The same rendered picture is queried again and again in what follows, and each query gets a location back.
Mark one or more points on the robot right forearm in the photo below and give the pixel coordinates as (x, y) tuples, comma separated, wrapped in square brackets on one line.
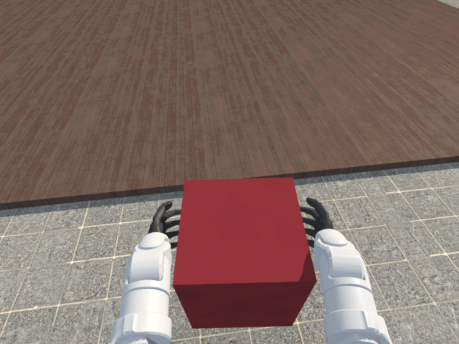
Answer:
[(351, 314)]

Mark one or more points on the carton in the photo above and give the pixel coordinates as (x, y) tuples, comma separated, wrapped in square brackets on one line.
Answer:
[(242, 256)]

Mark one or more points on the robot left forearm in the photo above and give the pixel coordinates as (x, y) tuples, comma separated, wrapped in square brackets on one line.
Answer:
[(144, 310)]

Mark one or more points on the robot right hand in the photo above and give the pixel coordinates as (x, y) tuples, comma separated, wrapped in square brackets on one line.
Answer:
[(321, 219)]

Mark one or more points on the robot left hand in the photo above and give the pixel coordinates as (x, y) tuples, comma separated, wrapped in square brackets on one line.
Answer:
[(159, 224)]

